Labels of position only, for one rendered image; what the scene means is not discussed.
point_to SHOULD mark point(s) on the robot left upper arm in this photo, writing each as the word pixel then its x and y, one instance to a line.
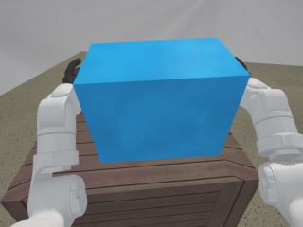
pixel 56 202

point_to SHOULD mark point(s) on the carton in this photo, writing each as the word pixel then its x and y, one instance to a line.
pixel 159 99

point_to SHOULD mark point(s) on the robot left forearm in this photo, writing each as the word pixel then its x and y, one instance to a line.
pixel 56 131

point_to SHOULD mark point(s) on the pedestal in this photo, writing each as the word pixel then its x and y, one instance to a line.
pixel 202 191

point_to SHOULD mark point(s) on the robot right forearm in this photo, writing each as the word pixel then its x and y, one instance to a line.
pixel 278 137

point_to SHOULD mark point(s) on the left robot hand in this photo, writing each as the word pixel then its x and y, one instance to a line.
pixel 70 72

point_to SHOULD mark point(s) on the right robot hand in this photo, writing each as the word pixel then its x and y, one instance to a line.
pixel 239 60

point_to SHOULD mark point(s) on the robot right upper arm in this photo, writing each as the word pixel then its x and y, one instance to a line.
pixel 281 185

